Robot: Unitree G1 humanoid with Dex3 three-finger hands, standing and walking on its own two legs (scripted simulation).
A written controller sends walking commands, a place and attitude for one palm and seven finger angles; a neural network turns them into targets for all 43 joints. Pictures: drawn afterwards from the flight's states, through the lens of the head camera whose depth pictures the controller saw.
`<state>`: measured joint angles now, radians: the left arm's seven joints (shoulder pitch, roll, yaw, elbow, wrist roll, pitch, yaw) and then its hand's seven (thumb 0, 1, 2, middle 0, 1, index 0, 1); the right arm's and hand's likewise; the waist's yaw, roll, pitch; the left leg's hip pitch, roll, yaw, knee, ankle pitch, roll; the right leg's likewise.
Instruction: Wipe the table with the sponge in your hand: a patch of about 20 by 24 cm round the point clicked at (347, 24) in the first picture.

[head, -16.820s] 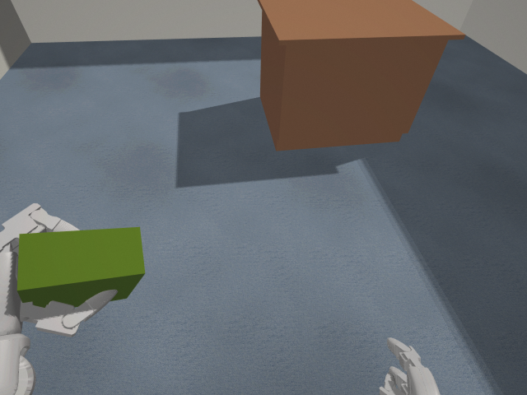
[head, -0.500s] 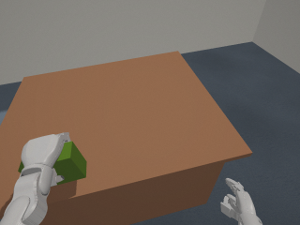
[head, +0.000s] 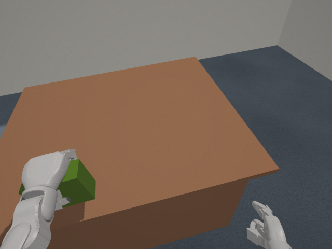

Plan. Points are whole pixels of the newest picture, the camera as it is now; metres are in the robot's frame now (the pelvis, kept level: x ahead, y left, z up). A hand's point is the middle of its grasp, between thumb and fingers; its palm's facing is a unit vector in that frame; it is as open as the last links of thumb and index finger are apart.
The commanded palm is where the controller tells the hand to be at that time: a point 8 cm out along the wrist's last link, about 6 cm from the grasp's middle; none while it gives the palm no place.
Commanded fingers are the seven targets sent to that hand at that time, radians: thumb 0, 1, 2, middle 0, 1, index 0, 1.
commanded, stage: move the sponge above the wiping area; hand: left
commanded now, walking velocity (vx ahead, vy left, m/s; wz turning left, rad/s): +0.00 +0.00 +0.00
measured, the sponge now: (65, 189) +0.22 +0.30 +0.03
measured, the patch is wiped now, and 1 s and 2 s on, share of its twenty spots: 0.00 0.00 0.00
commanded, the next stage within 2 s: lower the sponge onto the table in 0.12 s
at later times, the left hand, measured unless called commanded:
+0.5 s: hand (67, 176) +0.23 +0.28 +0.07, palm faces -0.01 -0.07 -1.00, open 9.3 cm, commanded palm +0.21 +0.28 +0.13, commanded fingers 0.00 0.10 1.30 -1.20 -1.60 -1.20 -1.60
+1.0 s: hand (66, 182) +0.23 +0.29 +0.05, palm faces -0.02 -0.08 -1.00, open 9.3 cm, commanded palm +0.21 +0.28 +0.11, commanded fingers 0.00 0.10 1.30 -1.20 -1.60 -1.20 -1.60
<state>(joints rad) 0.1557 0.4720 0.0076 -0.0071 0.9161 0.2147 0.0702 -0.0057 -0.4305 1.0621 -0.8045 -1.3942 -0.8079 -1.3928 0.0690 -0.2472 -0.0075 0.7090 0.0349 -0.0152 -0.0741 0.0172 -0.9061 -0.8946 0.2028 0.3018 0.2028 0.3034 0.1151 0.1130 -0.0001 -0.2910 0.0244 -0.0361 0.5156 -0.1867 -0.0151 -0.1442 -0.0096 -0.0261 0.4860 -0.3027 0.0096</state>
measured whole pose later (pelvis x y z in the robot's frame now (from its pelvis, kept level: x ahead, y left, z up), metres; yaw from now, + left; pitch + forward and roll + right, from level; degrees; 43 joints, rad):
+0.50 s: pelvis +0.00 -0.01 +0.00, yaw +0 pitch -3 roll -1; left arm 0.10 0.45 -0.04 0.00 0.94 0.25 0.05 -0.01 -0.43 1.06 -0.80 -1.39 -0.81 -1.39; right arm 0.03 -0.24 0.01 0.71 0.03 0.00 -0.07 0.02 -0.91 -0.89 0.20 0.30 0.20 0.30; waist 0.12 0.11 0.00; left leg -0.27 0.03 -0.04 0.49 -0.18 -0.02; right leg -0.12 0.00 -0.03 0.47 -0.30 0.00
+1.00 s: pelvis +0.00 -0.01 +0.00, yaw +0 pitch -2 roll -1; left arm 0.13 0.44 -0.01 0.05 0.94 0.22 0.11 -0.01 -0.43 1.06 -0.80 -1.39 -0.81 -1.39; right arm 0.06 -0.25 -0.02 0.71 0.04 -0.02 -0.08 0.02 -0.91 -0.89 0.20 0.30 0.20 0.30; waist 0.12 0.10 -0.01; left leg -0.31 0.03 -0.04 0.53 -0.20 -0.02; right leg -0.16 0.00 -0.03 0.50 -0.31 0.00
